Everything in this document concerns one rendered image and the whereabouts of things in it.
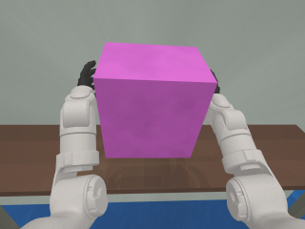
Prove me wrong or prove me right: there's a right robot upper arm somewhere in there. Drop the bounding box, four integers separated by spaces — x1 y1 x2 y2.
226 174 305 229

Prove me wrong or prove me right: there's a robot right hand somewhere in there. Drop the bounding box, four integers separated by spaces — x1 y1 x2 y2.
210 69 220 94

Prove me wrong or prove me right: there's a robot left hand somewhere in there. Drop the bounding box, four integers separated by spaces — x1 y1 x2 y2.
77 60 96 97

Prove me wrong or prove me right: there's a left robot forearm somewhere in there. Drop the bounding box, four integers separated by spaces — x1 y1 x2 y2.
50 85 99 212

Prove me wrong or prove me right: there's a left robot upper arm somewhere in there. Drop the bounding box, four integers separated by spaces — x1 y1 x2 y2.
20 174 109 229

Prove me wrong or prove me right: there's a table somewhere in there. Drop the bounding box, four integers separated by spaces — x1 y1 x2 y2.
0 124 305 229

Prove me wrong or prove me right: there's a right robot forearm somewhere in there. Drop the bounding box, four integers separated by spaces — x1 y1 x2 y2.
204 94 288 211

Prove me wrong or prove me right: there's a carton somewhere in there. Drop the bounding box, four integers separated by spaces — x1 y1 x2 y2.
93 42 217 158

